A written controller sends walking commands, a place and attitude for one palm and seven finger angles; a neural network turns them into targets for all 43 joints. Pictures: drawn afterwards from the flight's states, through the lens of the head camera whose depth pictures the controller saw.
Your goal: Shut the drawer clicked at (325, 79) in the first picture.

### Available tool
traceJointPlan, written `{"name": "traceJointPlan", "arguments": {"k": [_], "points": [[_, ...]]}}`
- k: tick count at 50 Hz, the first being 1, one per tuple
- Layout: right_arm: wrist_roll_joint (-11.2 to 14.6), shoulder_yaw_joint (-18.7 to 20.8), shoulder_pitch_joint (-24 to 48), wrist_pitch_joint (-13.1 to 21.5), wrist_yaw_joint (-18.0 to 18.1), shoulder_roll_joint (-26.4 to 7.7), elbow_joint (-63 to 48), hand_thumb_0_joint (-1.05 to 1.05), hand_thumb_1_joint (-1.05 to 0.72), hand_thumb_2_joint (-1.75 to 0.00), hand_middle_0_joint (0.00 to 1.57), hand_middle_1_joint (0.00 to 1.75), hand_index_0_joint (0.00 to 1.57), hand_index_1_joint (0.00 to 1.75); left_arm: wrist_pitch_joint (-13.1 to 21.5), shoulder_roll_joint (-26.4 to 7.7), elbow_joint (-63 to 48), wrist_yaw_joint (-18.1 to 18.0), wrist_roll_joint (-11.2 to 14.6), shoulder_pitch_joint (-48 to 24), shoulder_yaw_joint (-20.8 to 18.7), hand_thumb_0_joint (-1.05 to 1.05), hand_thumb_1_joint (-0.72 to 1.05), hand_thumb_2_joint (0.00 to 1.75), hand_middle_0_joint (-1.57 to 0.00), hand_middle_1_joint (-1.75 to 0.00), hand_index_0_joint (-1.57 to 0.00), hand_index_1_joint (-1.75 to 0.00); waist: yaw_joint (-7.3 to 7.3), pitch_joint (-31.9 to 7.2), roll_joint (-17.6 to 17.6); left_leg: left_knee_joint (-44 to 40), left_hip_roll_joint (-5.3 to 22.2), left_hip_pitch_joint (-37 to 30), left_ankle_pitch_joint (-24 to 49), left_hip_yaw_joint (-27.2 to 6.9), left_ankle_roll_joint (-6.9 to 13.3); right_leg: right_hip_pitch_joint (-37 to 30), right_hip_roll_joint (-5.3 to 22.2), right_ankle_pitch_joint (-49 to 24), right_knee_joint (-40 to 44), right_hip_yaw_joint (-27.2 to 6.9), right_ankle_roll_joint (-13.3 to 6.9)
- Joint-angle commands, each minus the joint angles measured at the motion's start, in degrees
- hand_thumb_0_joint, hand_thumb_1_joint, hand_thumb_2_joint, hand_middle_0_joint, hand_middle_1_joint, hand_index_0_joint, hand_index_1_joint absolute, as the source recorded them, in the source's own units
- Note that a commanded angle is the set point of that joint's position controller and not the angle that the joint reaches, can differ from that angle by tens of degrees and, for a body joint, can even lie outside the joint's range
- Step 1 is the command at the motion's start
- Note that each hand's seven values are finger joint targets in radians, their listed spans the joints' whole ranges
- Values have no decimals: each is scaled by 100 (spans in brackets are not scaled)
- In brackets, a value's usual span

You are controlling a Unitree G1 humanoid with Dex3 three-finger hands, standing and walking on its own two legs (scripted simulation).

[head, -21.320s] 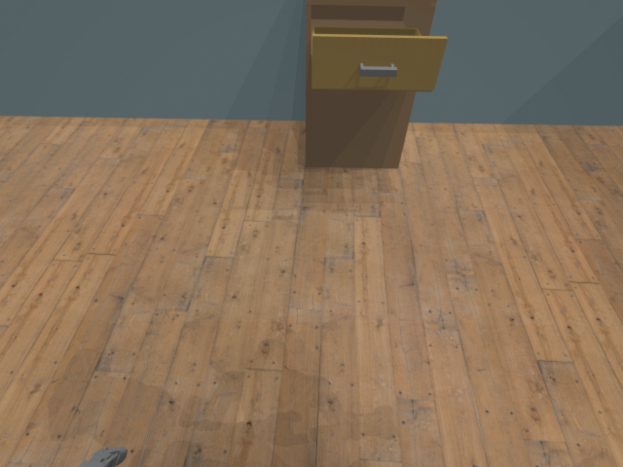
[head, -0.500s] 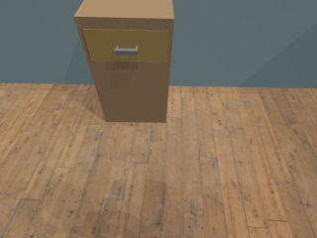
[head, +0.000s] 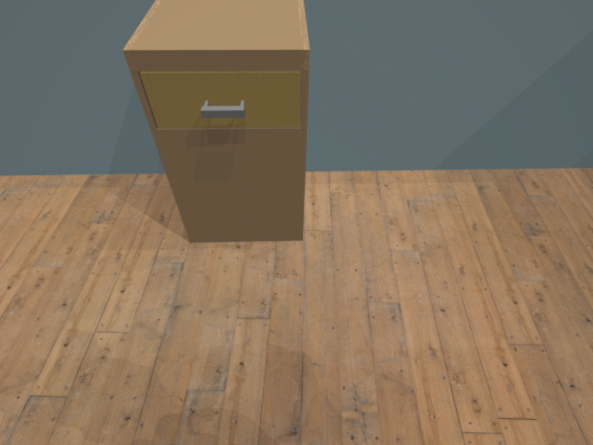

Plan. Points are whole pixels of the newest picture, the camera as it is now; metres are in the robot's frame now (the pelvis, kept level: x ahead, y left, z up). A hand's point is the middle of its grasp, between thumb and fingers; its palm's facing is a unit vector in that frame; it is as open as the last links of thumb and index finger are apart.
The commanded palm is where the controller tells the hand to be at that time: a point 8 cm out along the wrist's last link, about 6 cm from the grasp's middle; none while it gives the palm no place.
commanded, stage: let the arm hang, fingers relaxed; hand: left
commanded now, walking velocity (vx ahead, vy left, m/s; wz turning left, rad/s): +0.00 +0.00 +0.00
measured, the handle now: (224, 107) +0.99 +0.25 -0.10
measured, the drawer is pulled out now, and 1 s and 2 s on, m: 0.00 0.00 0.00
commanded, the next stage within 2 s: look to check the result in 0.04 s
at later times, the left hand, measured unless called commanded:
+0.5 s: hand out of the picture +0.05 +0.20 -0.17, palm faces +0.00 -0.96 -0.27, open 7.4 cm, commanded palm none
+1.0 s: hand out of the picture +0.07 +0.20 -0.16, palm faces +0.00 -0.96 -0.29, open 7.4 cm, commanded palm none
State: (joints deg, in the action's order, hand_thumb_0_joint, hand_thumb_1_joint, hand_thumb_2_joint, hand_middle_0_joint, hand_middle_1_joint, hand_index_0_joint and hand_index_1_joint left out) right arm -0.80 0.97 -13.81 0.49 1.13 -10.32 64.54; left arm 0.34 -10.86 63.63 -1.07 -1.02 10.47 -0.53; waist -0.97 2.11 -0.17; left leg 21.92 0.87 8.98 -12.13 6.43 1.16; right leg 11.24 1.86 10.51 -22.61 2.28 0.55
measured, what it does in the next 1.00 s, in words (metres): stands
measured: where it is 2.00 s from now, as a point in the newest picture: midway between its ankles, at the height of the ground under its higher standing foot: outside the picture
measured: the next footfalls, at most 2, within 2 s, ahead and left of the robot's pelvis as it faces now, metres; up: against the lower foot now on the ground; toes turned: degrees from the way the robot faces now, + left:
none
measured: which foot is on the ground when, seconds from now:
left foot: down 0.00-1.00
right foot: down 0.00-1.00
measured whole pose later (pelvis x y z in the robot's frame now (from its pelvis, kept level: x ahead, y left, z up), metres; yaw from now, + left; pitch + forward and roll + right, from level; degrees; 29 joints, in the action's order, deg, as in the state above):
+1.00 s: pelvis +0.01 -0.02 +0.00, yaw +0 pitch -1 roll +0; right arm -0.9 1.1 -10.4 0.4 1.1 -15.1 65.4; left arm 0.9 -15.0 65.2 -0.6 -0.9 8.3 -1.3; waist -1.0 1.9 -0.9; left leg 18.0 2.5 5.5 -11.1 5.5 -0.8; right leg 7.5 0.0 9.8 -18.5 3.3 -1.1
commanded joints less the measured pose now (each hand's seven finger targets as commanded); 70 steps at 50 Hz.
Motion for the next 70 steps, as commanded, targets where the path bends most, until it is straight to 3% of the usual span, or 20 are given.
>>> {"name": "traceJointPlan", "arguments": {"k": [1,39,48,52,70], "points": [[-6,134,-246,68,36,-748,-152,0,-90,-90,20,30,20,30,111,-852,-144,-63,28,263,-155,0,90,90,-20,-30,-20,-30,47,-80,-71,-442,634,-103,719,-674,87,0,460,-585,394,-478,-221],[-1,181,186,60,39,-1240,-153,0,-90,-90,20,30,20,30,194,-1328,-93,-43,39,-83,-229,0,90,90,-20,-30,-20,-30,16,-232,-55,-535,691,-440,899,-643,7,-283,524,-1124,667,-547,-266],[-19,170,299,67,27,-1382,-166,0,-90,-90,20,30,20,30,183,-1432,-119,-13,41,-254,-236,0,90,90,-20,-30,-20,-30,18,-133,-56,-667,720,-389,677,-664,-9,-232,513,-744,772,-568,-270],[-17,179,311,74,23,-1459,-174,0,-90,-90,20,30,20,30,199,-1484,-124,-11,40,-288,-245,0,90,90,-20,-30,-20,-30,12,-243,75,-659,724,-449,714,-684,5,-283,529,-819,791,-588,-273],[-13,192,493,77,-2,-1686,-203,0,-90,-90,20,30,20,30,210,-1701,-142,5,37,-461,-249,0,90,90,-20,-30,-20,-30,-1,-289,-24,-715,742,-486,646,-712,1,-316,565,-723,878,-623,-268]]}}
